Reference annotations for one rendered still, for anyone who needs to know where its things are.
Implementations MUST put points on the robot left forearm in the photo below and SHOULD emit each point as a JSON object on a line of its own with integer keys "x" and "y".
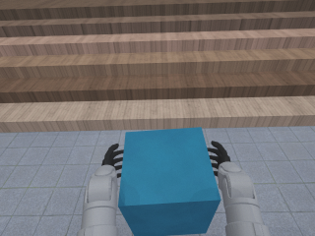
{"x": 100, "y": 204}

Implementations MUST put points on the left robot hand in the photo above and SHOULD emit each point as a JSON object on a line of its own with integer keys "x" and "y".
{"x": 110, "y": 160}

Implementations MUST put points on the right robot hand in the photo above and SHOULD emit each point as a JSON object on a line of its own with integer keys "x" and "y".
{"x": 221, "y": 155}

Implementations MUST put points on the robot right forearm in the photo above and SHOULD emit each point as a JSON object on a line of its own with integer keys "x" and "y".
{"x": 240, "y": 201}

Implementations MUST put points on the carton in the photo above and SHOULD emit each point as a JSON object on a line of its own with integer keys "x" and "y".
{"x": 168, "y": 186}

